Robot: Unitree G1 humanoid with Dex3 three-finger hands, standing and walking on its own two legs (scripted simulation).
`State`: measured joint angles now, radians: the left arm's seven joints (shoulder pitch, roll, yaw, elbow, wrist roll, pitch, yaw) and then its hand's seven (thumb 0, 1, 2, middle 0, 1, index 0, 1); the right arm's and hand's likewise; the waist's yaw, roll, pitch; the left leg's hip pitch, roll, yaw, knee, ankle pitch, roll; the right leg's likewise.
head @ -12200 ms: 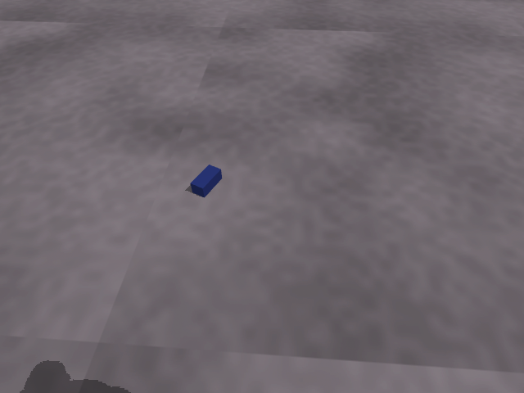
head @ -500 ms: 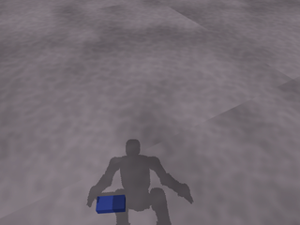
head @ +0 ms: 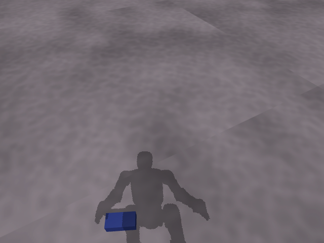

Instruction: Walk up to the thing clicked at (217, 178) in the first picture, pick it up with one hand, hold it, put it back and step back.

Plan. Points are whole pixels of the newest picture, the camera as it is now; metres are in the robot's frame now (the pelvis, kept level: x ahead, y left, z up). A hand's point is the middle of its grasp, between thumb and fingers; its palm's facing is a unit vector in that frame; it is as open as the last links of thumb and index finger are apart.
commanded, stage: stand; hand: left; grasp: from above
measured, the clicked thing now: (121, 221) +0.41 +0.23 -0.75
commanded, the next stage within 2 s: rise first in 0.64 s
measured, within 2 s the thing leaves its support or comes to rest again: neither
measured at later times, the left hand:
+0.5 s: hand out of the picture +0.07 +0.25 -0.16, palm faces -0.03 -0.94 -0.34, open 7.4 cm
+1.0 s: hand out of the picture +0.15 +0.25 -0.17, palm faces -0.01 -0.94 -0.34, open 9.5 cm
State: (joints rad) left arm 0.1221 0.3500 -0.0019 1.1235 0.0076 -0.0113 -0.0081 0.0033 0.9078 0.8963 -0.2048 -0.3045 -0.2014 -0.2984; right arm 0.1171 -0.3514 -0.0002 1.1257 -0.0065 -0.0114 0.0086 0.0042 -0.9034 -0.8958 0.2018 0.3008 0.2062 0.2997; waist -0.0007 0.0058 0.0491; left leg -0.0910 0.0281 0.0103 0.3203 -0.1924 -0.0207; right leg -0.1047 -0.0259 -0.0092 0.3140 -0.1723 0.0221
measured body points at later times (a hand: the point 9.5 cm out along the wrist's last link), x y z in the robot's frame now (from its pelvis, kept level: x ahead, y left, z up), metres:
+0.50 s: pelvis +0.00 +0.00 +0.00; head +0.01 +0.00 +0.45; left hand +0.07 +0.30 -0.13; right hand +0.07 -0.30 -0.13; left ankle -0.01 +0.13 -0.75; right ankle +0.00 -0.13 -0.75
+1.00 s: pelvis -0.02 +0.00 -0.02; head +0.04 +0.01 +0.42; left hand +0.15 +0.30 -0.15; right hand +0.08 -0.27 -0.14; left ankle -0.01 +0.13 -0.75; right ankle +0.00 -0.13 -0.75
